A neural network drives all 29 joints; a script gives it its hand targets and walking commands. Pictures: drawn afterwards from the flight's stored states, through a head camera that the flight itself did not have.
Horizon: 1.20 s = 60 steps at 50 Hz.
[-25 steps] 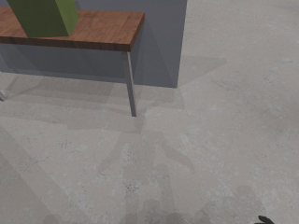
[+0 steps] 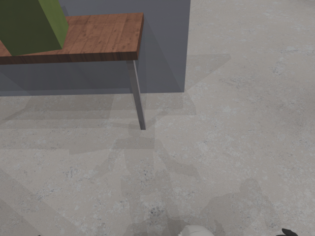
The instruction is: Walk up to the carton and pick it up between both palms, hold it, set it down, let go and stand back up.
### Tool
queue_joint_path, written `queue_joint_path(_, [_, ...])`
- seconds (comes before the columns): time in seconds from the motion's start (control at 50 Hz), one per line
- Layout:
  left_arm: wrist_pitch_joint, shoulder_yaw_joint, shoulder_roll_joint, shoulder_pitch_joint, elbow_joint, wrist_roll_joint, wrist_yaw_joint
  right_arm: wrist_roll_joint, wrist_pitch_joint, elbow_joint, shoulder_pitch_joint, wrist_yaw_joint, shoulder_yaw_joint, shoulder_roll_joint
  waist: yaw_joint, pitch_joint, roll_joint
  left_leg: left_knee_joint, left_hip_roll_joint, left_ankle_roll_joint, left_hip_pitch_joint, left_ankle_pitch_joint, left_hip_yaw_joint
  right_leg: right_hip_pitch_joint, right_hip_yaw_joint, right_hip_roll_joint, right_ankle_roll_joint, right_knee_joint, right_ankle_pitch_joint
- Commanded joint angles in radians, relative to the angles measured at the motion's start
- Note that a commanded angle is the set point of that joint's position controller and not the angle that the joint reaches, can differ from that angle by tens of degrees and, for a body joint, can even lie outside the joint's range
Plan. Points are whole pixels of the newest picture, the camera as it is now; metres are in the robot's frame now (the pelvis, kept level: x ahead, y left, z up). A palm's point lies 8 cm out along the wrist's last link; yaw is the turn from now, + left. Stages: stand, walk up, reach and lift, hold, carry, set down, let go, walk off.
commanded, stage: walk up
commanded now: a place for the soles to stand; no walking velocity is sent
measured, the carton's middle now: (30, 16) +1.16 +0.57 +0.08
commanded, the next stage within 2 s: none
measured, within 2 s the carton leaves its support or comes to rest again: neither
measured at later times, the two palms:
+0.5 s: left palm out of the picture +0.20 +0.55 -0.08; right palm (212, 188) +0.24 -0.16 -0.10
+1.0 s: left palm out of the picture +0.27 +0.69 -0.05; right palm (157, 169) +0.33 +0.00 -0.12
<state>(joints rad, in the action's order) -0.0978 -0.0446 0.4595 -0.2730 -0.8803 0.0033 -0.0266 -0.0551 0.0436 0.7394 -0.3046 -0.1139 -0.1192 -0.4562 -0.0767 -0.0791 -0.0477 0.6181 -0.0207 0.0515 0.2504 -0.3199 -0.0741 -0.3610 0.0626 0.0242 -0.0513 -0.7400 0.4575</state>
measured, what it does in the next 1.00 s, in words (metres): steps to the left: right foot, then left foot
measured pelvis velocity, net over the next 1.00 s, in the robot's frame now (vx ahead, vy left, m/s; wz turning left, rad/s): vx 0.24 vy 0.32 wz -0.03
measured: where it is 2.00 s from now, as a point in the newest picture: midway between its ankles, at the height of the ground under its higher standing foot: (78, 203)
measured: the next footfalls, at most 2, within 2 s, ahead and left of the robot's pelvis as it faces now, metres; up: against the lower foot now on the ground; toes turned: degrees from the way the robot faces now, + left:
right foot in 0.02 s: +0.10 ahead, -0.08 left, +0.00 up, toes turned -2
left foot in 0.42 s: +0.26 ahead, +0.31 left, +0.00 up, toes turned +2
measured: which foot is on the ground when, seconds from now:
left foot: down 0.00-0.04, up 0.06-0.40, down 0.42-0.78, up 0.80-1.00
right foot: up 0.00-0.00, down 0.02-0.46, up 0.48-0.74, down 0.76-1.00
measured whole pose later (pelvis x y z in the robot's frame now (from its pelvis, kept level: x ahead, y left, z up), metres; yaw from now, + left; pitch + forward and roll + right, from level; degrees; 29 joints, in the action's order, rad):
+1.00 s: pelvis +0.24 +0.32 -0.01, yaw -2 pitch -4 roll -2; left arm -0.12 -0.07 0.49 -0.40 -0.82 0.02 -0.07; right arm -0.05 0.06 0.67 -0.28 -0.10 -0.11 -0.49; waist 0.01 -0.08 -0.15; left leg 1.05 0.08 0.01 0.52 -0.43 0.07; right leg -0.30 0.02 -0.06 0.01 -0.71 0.35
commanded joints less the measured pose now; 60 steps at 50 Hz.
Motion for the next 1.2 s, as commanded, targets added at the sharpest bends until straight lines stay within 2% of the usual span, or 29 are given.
queue_joint_path(0.0, [-0.033,-0.105,0.261,-0.353,-0.018,0.01,-0.049,0.003,-0.013,-0.158,0.1,0.01,-0.013,-0.086,0.193,0.122,0.139,0.202,0.039,0.047,0.322,0.008,0.101,0.521,-0.266,-0.161,0.016,0.409,-0.21])
queue_joint_path(0.02, [-0.031,-0.128,0.323,-0.319,0.019,0.02,-0.061,0.0,-0.011,-0.167,0.066,0.022,-0.002,-0.074,0.163,0.126,0.193,0.362,-0.003,-0.011,0.455,-0.157,0.179,0.514,-0.636,-0.39,-0.039,0.498,-0.052])
queue_joint_path(0.06, [-0.019,-0.128,0.362,-0.115,0.093,0.013,-0.066,0.003,0.019,-0.106,0.007,0.021,-0.047,-0.225,0.084,0.053,0.052,0.49,0.088,-0.016,0.476,-0.175,0.252,0.325,-0.741,-0.474,-0.172,0.518,0.327])
queue_joint_path(0.14, [-0.039,-0.104,0.294,-0.096,0.106,0.009,-0.047,-0.001,0.001,-0.102,-0.005,0.019,-0.05,-0.208,0.059,0.001,0.064,0.439,0.115,-0.051,0.415,-0.11,0.234,0.292,-0.421,-0.324,-0.162,0.377,-0.279])
queue_joint_path(0.32, [-0.039,-0.12,0.356,-0.115,0.142,0.017,-0.041,0.014,-0.014,-0.136,0.092,-0.009,-0.059,-0.168,0.096,-0.017,0.232,0.162,0.144,-0.046,0.227,-0.006,0.093,0.067,-0.202,-0.277,-0.154,0.276,-0.443])
queue_joint_path(0.36, [-0.034,-0.118,0.369,-0.045,0.155,0.015,-0.04,0.02,-0.02,-0.114,0.004,-0.01,-0.068,-0.168,0.029,0.04,0.254,0.083,0.115,-0.027,0.062,0.045,0.041,0.006,-0.15,-0.261,-0.12,0.205,-0.454])
queue_joint_path(0.38, [-0.027,-0.108,0.353,-0.007,0.16,0.012,-0.04,0.02,-0.024,-0.084,-0.063,-0.009,-0.076,-0.181,-0.013,0.064,0.203,0.018,0.09,-0.018,-0.06,0.089,0.008,-0.066,-0.11,-0.231,-0.094,0.118,-0.371])
queue_joint_path(0.4, [-0.017,-0.093,0.303,-0.018,0.163,0.024,-0.043,0.017,-0.032,-0.034,-0.192,-0.003,-0.102,-0.232,-0.077,0.131,0.039,0.001,0.051,0.002,-0.234,0.04,0.028,-0.139,-0.07,-0.18,-0.061,-0.139,-0.336])
queue_joint_path(0.42, [-0.015,-0.065,0.203,-0.073,0.16,0.014,-0.046,0.01,-0.039,-0.036,-0.249,0.011,-0.118,-0.313,-0.112,0.139,-0.267,-0.146,0.13,0.026,-0.258,-0.129,0.224,-0.244,-0.019,-0.061,-0.011,-0.444,-0.156])
queue_joint_path(0.44, [-0.008,-0.053,0.182,-0.109,0.172,-0.008,-0.051,0.019,-0.043,-0.094,-0.146,0.024,-0.114,-0.384,-0.06,0.124,-0.406,-0.373,0.334,0.114,-0.209,-0.249,0.656,-0.392,-0.039,0.079,0.027,-0.541,0.167])
queue_joint_path(0.46, [0.002,-0.06,0.249,-0.128,0.128,0.002,-0.059,0.052,-0.04,-0.109,-0.048,0.021,-0.117,-0.386,-0.017,0.115,-0.348,-0.401,0.402,0.223,-0.099,-0.375,0.749,-0.319,-0.117,-0.007,0.013,-0.611,0.14])
queue_joint_path(0.5, [-0.001,-0.075,0.307,-0.125,0.102,0.001,-0.049,0.053,-0.034,-0.127,0.039,0.021,-0.101,-0.315,0.019,0.042,-0.128,-0.344,0.34,0.22,0.011,-0.36,0.535,-0.274,-0.12,-0.058,0.005,-0.599,0.039])
queue_joint_path(0.56, [-0.007,-0.069,0.257,-0.143,0.078,-0.001,-0.032,0.031,-0.054,-0.125,0.016,0.033,-0.063,-0.248,0.032,0.012,-0.141,-0.276,0.227,0.153,0.073,-0.103,0.355,-0.175,-0.076,-0.073,0.014,-0.377,-0.045])
queue_joint_path(0.66, [-0.026,-0.057,0.219,-0.162,0.084,-0.012,-0.037,0.006,-0.04,-0.164,0.006,0.026,-0.044,-0.218,0.031,0.048,-0.17,-0.206,0.277,0.239,0.019,0.183,0.319,-0.07,-0.02,-0.052,0.009,-0.052,0.042])
queue_joint_path(0.7, [-0.033,-0.064,0.206,-0.275,0.044,-0.007,-0.045,0.007,-0.026,-0.191,0.07,0.024,-0.035,-0.2,0.109,0.06,-0.114,-0.079,0.237,0.175,0.184,0.218,0.243,0.179,-0.016,-0.043,-0.014,0.154,-0.133])
queue_joint_path(0.72, [-0.038,-0.079,0.22,-0.34,0.032,-0.006,-0.056,0.004,-0.021,-0.2,0.076,0.023,-0.021,-0.156,0.15,0.092,-0.064,0.032,0.172,0.115,0.268,0.174,0.189,0.332,-0.057,-0.05,-0.006,0.229,-0.236])
queue_joint_path(0.74, [-0.037,-0.103,0.274,-0.386,0.023,0.005,-0.066,0.006,-0.022,-0.215,0.067,0.026,-0.006,-0.104,0.177,0.126,0.087,0.233,0.066,0.035,0.409,0.051,0.125,0.471,-0.274,-0.172,-0.038,0.321,-0.131])
queue_joint_path(0.76, [-0.035,-0.126,0.347,-0.328,0.055,0.018,-0.074,0.006,-0.019,-0.228,0.048,0.036,0.007,-0.082,0.145,0.109,0.203,0.389,0.005,-0.024,0.521,-0.187,0.136,0.432,-0.64,-0.42,-0.099,0.446,-0.007])
queue_joint_path(0.78, [-0.025,-0.131,0.381,-0.227,0.081,0.017,-0.079,-0.001,0.0,-0.196,0.048,0.037,-0.024,-0.179,0.12,0.088,0.092,0.499,0.055,-0.027,0.543,-0.211,0.225,0.354,-0.739,-0.493,-0.181,0.469,0.184])
queue_joint_path(0.8, [-0.024,-0.129,0.37,-0.154,0.123,0.014,-0.077,0.003,0.01,-0.183,0.015,0.032,-0.044,-0.233,0.086,0.032,0.086,0.538,0.098,-0.016,0.535,-0.188,0.23,0.259,-0.757,-0.524,-0.244,0.457,0.293])
queue_joint_path(0.86, [-0.035,-0.105,0.304,-0.103,0.131,0.014,-0.066,0.005,-0.002,-0.143,-0.02,0.025,-0.056,-0.249,0.046,-0.006,0.058,0.51,0.124,-0.044,0.452,-0.139,0.224,0.181,-0.504,-0.384,-0.208,0.39,0.061])
queue_joint_path(0.9, [-0.042,-0.109,0.318,-0.142,0.117,0.019,-0.057,0.003,-0.001,-0.14,-0.008,0.021,-0.058,-0.223,0.074,-0.022,0.103,0.498,0.122,-0.047,0.405,-0.101,0.175,0.098,-0.4,-0.331,-0.201,0.354,-0.102])
queue_joint_path(1.02, [-0.036,-0.127,0.381,-0.128,0.136,0.025,-0.052,0.021,-0.005,-0.145,0.057,0.004,-0.057,-0.191,0.1,-0.011,0.269,0.268,0.133,-0.045,0.29,-0.116,0.086,0.016,-0.252,-0.283,-0.173,0.266,-0.101])
queue_joint_path(1.08, [-0.022,-0.112,0.369,-0.011,0.15,0.025,-0.049,0.029,-0.021,-0.07,-0.124,0.005,-0.079,-0.195,-0.029,0.041,0.213,0.111,0.075,-0.023,-0.097,-0.018,0.002,-0.264,-0.114,-0.209,-0.104,0.091,0.009])
queue_joint_path(1.1, [-0.012,-0.091,0.297,-0.026,0.146,0.029,-0.05,0.021,-0.028,-0.023,-0.241,0.012,-0.096,-0.224,-0.078,0.096,0.034,0.084,0.032,-0.02,-0.258,-0.072,0.027,-0.359,-0.05,-0.134,-0.069,-0.166,0.019])
queue_joint_path(1.12, [-0.008,-0.057,0.186,-0.035,0.148,0.02,-0.053,0.014,-0.038,-0.02,-0.295,0.024,-0.107,-0.299,-0.126,0.084,-0.282,-0.12,0.134,-0.007,-0.216,-0.266,0.268,-0.443,0.006,-0.01,-0.023,-0.482,0.094])
queue_joint_path(1.14, [0.0,-0.043,0.171,-0.053,0.163,-0.001,-0.063,0.026,-0.048,-0.077,-0.177,0.035,-0.111,-0.391,-0.086,0.05,-0.395,-0.412,0.344,0.081,-0.087,-0.503,0.739,-0.514,-0.077,0.054,0.018,-0.632,0.19])
queue_joint_path(1.16, [0.004,-0.056,0.252,-0.079,0.134,0.008,-0.066,0.05,-0.046,-0.088,-0.064,0.036,-0.111,-0.416,-0.028,0.024,-0.307,-0.481,0.436,0.174,0.017,-0.692,0.876,-0.428,-0.17,-0.023,0.004,-0.663,0.126])
queue_joint_path(1.18, [-0.001,-0.069,0.298,-0.078,0.115,0.003,-0.062,0.051,-0.042,-0.096,0.007,0.037,-0.109,-0.397,0.012,-0.018,-0.186,-0.444,0.421,0.205,0.062,-0.689,0.78,-0.404,-0.154,-0.068,0.007,-0.645,0.071])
